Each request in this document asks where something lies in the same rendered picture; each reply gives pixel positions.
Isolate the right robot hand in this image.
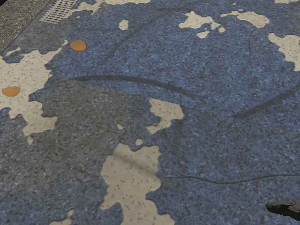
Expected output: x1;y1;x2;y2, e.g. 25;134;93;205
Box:
265;199;300;225

